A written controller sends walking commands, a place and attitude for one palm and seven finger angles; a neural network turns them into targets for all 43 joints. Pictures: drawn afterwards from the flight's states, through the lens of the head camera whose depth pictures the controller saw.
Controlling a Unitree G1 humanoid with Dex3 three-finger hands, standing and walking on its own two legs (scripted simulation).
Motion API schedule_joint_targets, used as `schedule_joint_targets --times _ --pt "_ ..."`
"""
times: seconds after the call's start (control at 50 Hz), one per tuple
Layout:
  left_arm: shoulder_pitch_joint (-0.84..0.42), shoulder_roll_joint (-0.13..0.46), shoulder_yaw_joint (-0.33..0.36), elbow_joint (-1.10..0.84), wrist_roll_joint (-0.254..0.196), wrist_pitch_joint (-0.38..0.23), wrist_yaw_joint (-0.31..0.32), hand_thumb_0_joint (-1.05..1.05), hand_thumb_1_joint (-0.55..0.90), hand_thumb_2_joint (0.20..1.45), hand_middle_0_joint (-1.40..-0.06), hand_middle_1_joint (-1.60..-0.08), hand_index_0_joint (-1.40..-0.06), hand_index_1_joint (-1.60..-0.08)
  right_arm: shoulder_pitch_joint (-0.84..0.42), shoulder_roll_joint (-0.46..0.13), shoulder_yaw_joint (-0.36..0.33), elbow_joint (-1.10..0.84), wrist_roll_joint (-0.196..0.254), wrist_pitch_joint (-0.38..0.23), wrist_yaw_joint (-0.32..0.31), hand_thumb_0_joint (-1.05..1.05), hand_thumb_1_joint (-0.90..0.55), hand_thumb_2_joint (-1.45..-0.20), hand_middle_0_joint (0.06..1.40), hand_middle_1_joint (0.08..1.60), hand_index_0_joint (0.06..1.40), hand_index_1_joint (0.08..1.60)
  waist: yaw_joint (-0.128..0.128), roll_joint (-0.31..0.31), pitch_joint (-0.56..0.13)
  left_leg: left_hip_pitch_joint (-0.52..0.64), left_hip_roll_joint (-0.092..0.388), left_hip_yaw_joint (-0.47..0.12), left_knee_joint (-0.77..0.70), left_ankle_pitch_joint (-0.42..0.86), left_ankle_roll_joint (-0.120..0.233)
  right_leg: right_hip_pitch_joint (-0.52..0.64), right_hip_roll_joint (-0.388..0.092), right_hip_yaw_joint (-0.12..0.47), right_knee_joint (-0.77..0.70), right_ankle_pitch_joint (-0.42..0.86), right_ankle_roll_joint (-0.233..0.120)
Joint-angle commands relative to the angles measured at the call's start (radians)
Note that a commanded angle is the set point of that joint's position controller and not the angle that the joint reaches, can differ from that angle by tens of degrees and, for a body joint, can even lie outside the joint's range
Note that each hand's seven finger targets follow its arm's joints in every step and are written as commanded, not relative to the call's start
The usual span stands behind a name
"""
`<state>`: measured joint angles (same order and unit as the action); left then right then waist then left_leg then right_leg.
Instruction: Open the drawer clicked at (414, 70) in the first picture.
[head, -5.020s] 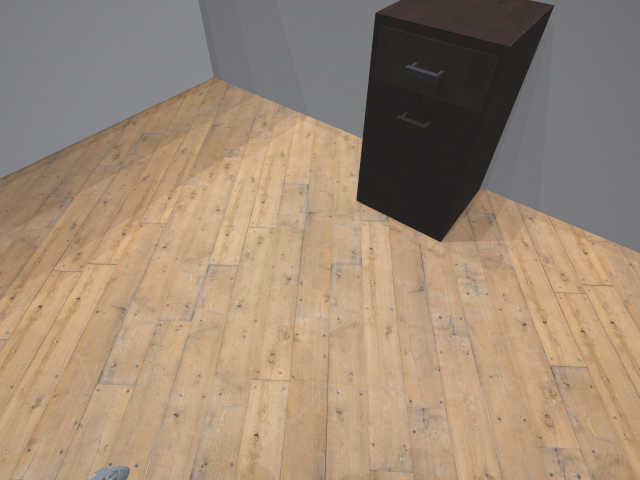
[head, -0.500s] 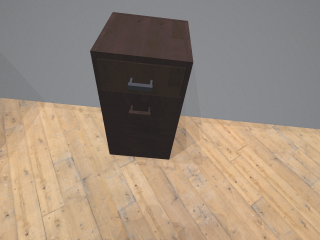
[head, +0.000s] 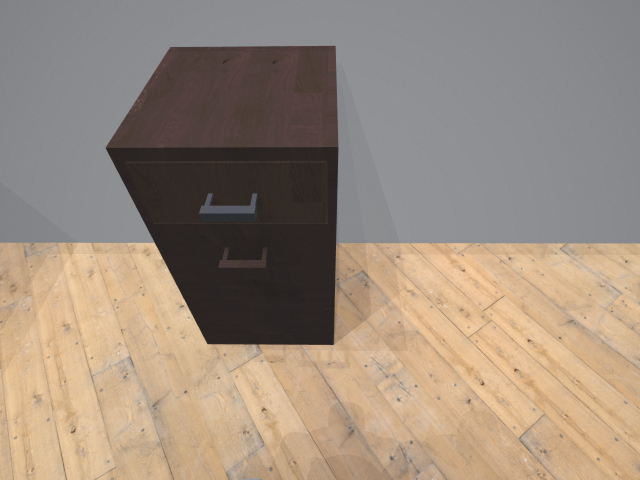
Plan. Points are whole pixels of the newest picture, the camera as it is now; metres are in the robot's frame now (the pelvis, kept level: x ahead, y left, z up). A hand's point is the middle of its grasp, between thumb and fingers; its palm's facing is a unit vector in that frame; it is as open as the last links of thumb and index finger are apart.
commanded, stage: take the last steps up to it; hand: left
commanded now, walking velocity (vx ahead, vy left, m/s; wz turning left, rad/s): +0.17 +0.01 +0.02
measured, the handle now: (230, 205) +0.63 +0.21 -0.07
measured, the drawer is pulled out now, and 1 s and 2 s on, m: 0.00 0.00 0.00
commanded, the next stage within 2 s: come to a stop and stand still in 0.06 s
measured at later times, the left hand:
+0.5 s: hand out of the picture +0.09 +0.18 -0.18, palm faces +0.03 -0.98 -0.22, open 7.4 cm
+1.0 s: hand out of the picture +0.09 +0.14 -0.14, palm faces +0.07 -0.95 -0.29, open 7.4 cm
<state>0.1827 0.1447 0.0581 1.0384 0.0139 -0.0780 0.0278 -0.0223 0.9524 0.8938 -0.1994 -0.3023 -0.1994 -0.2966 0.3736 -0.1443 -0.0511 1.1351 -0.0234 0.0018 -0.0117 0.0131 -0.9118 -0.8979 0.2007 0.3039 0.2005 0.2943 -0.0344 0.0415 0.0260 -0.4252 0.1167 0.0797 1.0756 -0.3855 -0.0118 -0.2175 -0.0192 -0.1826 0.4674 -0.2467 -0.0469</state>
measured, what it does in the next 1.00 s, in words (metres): steps on the spot: left foot, then right foot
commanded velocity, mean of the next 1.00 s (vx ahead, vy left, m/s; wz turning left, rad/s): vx -0.05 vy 0.06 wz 0.00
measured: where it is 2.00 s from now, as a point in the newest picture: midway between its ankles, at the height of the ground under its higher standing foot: outside the picture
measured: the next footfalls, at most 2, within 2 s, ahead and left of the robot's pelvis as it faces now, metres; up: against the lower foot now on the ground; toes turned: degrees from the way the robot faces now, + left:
left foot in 0.24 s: +0.18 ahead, +0.12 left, +0.00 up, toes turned +8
right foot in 0.60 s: +0.12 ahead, -0.15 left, +0.00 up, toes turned -4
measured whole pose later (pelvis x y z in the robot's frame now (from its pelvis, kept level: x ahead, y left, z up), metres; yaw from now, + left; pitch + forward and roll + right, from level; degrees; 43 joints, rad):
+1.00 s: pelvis +0.06 -0.05 +0.01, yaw +0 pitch +1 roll +4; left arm 0.24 0.15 0.04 1.01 0.03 0.00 0.03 0.00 0.91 0.89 -0.20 -0.30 -0.20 -0.30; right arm 0.24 -0.25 -0.06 1.05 -0.02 0.08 -0.01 0.01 -0.91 -0.90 0.20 0.30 0.20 0.29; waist 0.03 0.02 0.05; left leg -0.34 0.02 0.00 0.86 -0.41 -0.05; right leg -0.24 -0.07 -0.08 0.43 -0.20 -0.04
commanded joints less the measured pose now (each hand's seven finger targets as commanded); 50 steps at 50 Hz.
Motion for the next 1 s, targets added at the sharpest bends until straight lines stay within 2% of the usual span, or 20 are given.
schedule_joint_targets --times 0.0,0.12,0.16,0.18,0.2,0.22,0.26,0.32,0.44,0.5,0.54,0.56,0.58,0.6,0.64,0.68,0.72,0.78,0.84,0.98 --pt "0.108 0.084 -0.008 0.013 0.011 0.008 -0.002 0.000 0.900 0.900 -0.200 -0.300 -0.200 -0.300 0.027 0.000 -0.004 -0.068 -0.002 -0.010 0.014 0.000 -0.900 -0.900 0.200 0.300 0.200 0.300 0.003 -0.153 0.059 -0.044 0.024 -0.001 -0.122 0.081 -0.010 -0.042 -0.264 0.171 -0.285 0.191 -0.112" --pt "0.144 0.141 0.002 0.035 0.011 0.012 -0.010 0.000 0.900 0.900 -0.200 -0.300 -0.200 -0.300 -0.111 -0.039 0.003 -0.127 -0.001 -0.029 0.026 0.000 -0.900 -0.900 0.200 0.300 0.200 0.300 0.032 -0.170 0.064 0.008 -0.010 0.034 -0.385 0.120 0.004 0.049 -0.259 0.168 -0.229 0.222 -0.116" --pt "0.152 0.124 -0.004 0.046 0.008 0.023 -0.006 0.000 0.900 0.900 -0.200 -0.300 -0.200 -0.300 -0.112 -0.045 0.011 -0.121 0.000 -0.034 0.019 0.000 -0.900 -0.900 0.200 0.300 0.200 0.300 0.022 -0.132 0.068 0.114 -0.030 0.042 -0.493 0.189 0.008 0.025 -0.229 0.152 -0.164 0.274 -0.090" --pt "0.135 0.110 -0.011 0.048 0.003 0.031 -0.001 0.000 0.900 0.900 -0.200 -0.300 -0.200 -0.300 -0.075 -0.053 0.018 -0.100 0.000 -0.037 0.011 0.000 -0.900 -0.900 0.200 0.300 0.200 0.300 0.000 -0.091 0.058 0.214 -0.032 0.031 -0.588 0.326 0.004 0.005 -0.192 0.118 -0.084 0.341 -0.057" --pt "0.170 0.078 -0.021 0.052 0.001 0.037 0.004 0.000 0.900 0.900 -0.200 -0.300 -0.200 -0.300 -0.026 -0.093 0.017 -0.083 -0.003 -0.047 0.000 0.000 -0.900 -0.900 0.200 0.300 0.200 0.300 0.001 0.016 -0.010 0.348 0.028 -0.036 -0.622 0.639 0.024 -0.023 -0.132 0.097 0.039 0.340 -0.008" --pt "0.212 0.054 -0.032 0.055 -0.007 0.044 0.010 0.000 0.900 0.900 -0.200 -0.300 -0.200 -0.300 -0.012 -0.145 0.013 -0.076 -0.001 -0.044 -0.010 0.000 -0.900 -0.900 0.200 0.300 0.200 0.300 0.016 0.106 -0.067 0.426 0.143 -0.120 -0.601 0.928 0.082 -0.052 -0.087 0.079 0.068 0.145 0.036" --pt "0.255 0.060 -0.040 0.076 -0.011 0.071 0.022 0.000 0.900 0.900 -0.200 -0.300 -0.200 -0.300 -0.076 -0.178 0.014 -0.077 0.016 -0.028 -0.029 0.000 -0.900 -0.900 0.200 0.300 0.200 0.300 0.041 0.248 -0.075 0.381 0.232 -0.178 -0.673 1.095 0.156 -0.028 -0.055 0.092 0.164 -0.229 0.067" --pt "0.208 0.092 -0.027 0.049 -0.003 0.098 0.022 0.000 0.900 0.900 -0.200 -0.300 -0.200 -0.300 -0.120 -0.182 -0.002 -0.093 0.014 -0.006 -0.046 0.000 -0.900 -0.900 0.200 0.300 0.200 0.300 0.029 0.166 -0.049 0.382 0.243 -0.172 -0.700 1.116 0.197 -0.129 -0.059 0.154 0.327 -0.301 0.063" --pt "0.147 0.074 0.006 -0.021 0.001 0.117 0.010 0.000 0.900 0.900 -0.200 -0.300 -0.200 -0.300 -0.185 -0.210 -0.041 -0.135 0.005 0.020 -0.037 0.000 -0.900 -0.900 0.200 0.300 0.200 0.300 0.023 0.058 -0.152 0.346 0.247 -0.121 -0.690 0.826 0.210 -0.183 -0.038 0.170 0.513 -0.278 0.069" --pt "0.185 0.053 0.006 -0.032 0.001 0.117 0.006 0.000 0.900 0.900 -0.200 -0.300 -0.200 -0.300 -0.258 -0.195 -0.043 -0.165 -0.002 0.023 -0.021 0.000 -0.900 -0.900 0.200 0.300 0.200 0.300 0.053 0.110 -0.129 0.190 0.213 -0.094 -0.718 0.518 0.173 -0.065 -0.043 0.141 0.356 -0.201 0.055" --pt "0.254 0.056 0.004 -0.008 0.007 0.103 0.007 0.000 0.900 0.900 -0.200 -0.300 -0.200 -0.300 -0.282 -0.176 -0.037 -0.167 0.003 0.028 -0.008 0.000 -0.900 -0.900 0.200 0.300 0.200 0.300 0.091 0.060 -0.102 0.080 0.146 -0.060 -0.671 0.194 0.110 0.061 -0.035 0.110 0.113 -0.024 0.060" --pt "0.248 0.101 0.004 -0.010 0.016 0.093 0.010 0.000 0.900 0.900 -0.200 -0.300 -0.200 -0.300 -0.253 -0.134 -0.029 -0.165 0.011 0.031 0.001 0.000 -0.900 -0.900 0.200 0.300 0.200 0.300 0.087 -0.069 -0.059 0.022 0.054 -0.019 -0.591 0.043 0.057 0.074 -0.073 0.177 -0.040 0.001 0.054" --pt "0.187 0.178 0.006 -0.038 0.023 0.081 0.011 0.000 0.900 0.900 -0.200 -0.300 -0.200 -0.300 -0.230 -0.067 -0.017 -0.179 0.019 0.037 0.009 0.000 -0.900 -0.900 0.200 0.300 0.200 0.300 0.056 -0.288 0.003 -0.013 -0.054 0.031 -0.443 -0.076 -0.004 -0.044 -0.263 0.445 -0.220 -0.132 -0.011" --pt "0.128 0.241 0.010 -0.077 0.018 0.089 0.008 0.000 0.900 0.900 -0.200 -0.300 -0.200 -0.300 -0.245 -0.089 -0.018 -0.195 0.014 0.048 0.016 0.000 -0.900 -0.900 0.200 0.300 0.200 0.300 0.069 -0.268 0.041 0.038 -0.065 -0.025 -0.329 -0.123 -0.001 -0.198 -0.360 0.525 -0.326 -0.306 -0.083" --pt "0.060 0.236 0.019 -0.086 0.015 0.083 0.011 0.000 0.900 0.900 -0.200 -0.300 -0.200 -0.300 -0.247 -0.121 -0.023 -0.182 0.005 0.061 0.017 0.000 -0.900 -0.900 0.200 0.300 0.200 0.300 0.056 -0.283 0.123 -0.014 -0.063 -0.105 -0.179 -0.045 0.013 -0.255 -0.345 0.571 -0.371 -0.376 -0.074" --pt "0.020 0.209 0.017 -0.092 0.014 0.079 0.010 0.000 0.900 0.900 -0.200 -0.300 -0.200 -0.300 -0.169 -0.132 -0.026 -0.142 0.001 0.052 0.020 0.000 -0.900 -0.900 0.200 0.300 0.200 0.300 0.032 -0.183 0.096 -0.031 -0.064 -0.105 -0.120 0.031 0.004 -0.148 -0.294 0.432 -0.290 -0.148 -0.064" --pt "0.055 0.206 0.020 -0.088 0.009 0.070 0.009 0.000 0.900 0.900 -0.200 -0.300 -0.200 -0.300 -0.139 -0.136 -0.021 -0.133 0.001 0.044 0.016 0.000 -0.900 -0.900 0.200 0.300 0.200 0.300 0.047 -0.159 0.033 -0.068 -0.077 -0.102 -0.106 0.050 -0.015 0.010 -0.289 0.361 -0.222 0.119 -0.075" --pt "0.130 0.207 0.025 -0.063 0.007 0.067 0.014 0.000 0.900 0.900 -0.200 -0.300 -0.200 -0.300 -0.158 -0.139 -0.019 -0.151 0.001 0.046 0.010 0.000 -0.900 -0.900 0.200 0.300 0.200 0.300 0.083 -0.152 -0.017 -0.091 -0.086 -0.105 -0.101 0.026 -0.037 0.140 -0.317 0.347 -0.162 0.386 -0.099" --pt "0.160 0.214 0.029 -0.048 0.008 0.067 0.019 0.000 0.900 0.900 -0.200 -0.300 -0.200 -0.300 -0.162 -0.141 -0.017 -0.161 0.001 0.053 0.006 0.000 -0.900 -0.900 0.200 0.300 0.200 0.300 0.095 -0.172 -0.046 -0.102 -0.087 -0.108 -0.104 -0.004 -0.050 0.214 -0.330 0.346 -0.137 0.505 -0.115" --pt "0.118 0.226 0.028 -0.041 0.020 0.079 0.010 0.000 0.900 0.900 -0.200 -0.300 -0.200 -0.300 -0.151 -0.124 -0.007 -0.158 0.012 0.043 0.008 0.000 -0.900 -0.900 0.200 0.300 0.200 0.300 0.087 -0.249 -0.037 0.054 -0.093 -0.062 -0.327 -0.036 -0.027 0.102 -0.288 0.343 -0.191 0.253 -0.115"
